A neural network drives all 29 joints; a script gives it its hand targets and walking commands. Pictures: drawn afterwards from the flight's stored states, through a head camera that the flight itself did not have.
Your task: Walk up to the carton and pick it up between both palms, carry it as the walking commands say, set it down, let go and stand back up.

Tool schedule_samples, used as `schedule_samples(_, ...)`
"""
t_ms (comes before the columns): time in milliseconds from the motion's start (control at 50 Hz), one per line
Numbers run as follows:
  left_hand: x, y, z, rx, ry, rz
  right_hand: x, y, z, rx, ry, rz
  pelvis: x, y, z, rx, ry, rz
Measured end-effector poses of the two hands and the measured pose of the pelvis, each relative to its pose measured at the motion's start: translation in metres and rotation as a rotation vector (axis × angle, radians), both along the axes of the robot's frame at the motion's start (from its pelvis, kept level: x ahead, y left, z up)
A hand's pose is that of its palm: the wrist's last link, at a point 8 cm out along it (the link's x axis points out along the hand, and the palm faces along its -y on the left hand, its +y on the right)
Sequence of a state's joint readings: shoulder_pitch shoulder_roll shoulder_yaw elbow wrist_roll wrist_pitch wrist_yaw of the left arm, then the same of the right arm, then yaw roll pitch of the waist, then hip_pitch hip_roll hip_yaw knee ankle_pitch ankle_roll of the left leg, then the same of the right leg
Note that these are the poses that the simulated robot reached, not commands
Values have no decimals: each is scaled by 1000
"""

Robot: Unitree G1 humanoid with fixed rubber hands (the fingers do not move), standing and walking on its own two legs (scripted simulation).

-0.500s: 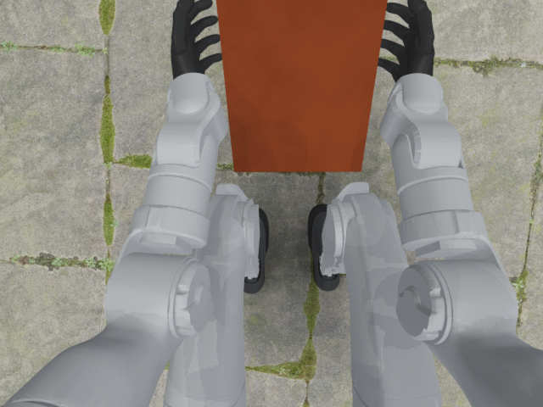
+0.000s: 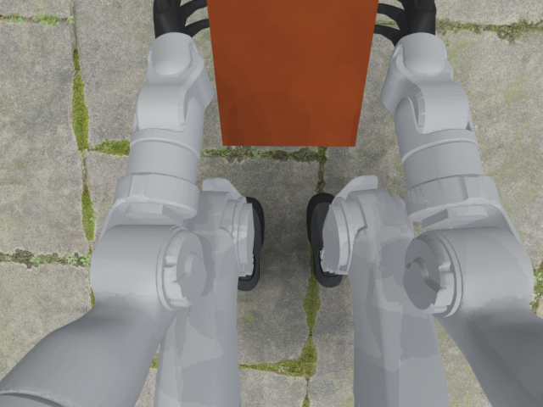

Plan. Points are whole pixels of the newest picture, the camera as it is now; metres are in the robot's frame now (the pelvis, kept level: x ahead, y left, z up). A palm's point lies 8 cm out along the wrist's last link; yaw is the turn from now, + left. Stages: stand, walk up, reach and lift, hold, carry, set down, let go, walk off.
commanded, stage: set down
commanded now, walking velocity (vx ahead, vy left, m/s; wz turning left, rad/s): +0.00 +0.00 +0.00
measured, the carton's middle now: (290, 15) +0.56 +0.00 -0.24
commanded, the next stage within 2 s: none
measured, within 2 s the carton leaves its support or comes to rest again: rests again in 1.88 s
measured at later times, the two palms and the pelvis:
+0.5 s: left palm (179, 15) +0.55 +0.14 -0.19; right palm (394, 17) +0.55 -0.12 -0.20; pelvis +0.01 +0.00 -0.05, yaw +0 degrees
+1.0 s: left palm out of the picture +0.59 +0.15 -0.23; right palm out of the picture +0.59 -0.13 -0.24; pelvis +0.03 +0.00 -0.08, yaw +0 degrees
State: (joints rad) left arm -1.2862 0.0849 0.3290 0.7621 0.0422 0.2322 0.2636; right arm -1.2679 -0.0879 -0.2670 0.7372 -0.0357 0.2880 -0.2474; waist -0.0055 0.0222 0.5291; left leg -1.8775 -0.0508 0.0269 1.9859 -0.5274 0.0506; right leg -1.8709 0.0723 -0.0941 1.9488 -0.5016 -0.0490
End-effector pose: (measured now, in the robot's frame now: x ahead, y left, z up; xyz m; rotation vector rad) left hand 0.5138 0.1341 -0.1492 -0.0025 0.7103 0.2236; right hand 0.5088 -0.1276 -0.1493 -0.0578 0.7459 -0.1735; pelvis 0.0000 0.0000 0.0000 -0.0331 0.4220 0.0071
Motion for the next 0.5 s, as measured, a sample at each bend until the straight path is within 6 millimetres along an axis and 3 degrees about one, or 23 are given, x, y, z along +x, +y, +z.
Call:
schedule_samples(160,9,0,-1,11,-35,6,11,1,-5,-9,-29,18,-3,0,-18,5,-16,-5)
schedule_samples(340,16,4,-42,19,31,-1,15,4,-51,-4,44,34,2,-1,-38,11,29,-6)
schedule_samples(500,35,7,-45,32,-2,-7,37,3,-52,-5,6,81,11,-2,-48,16,35,-7)
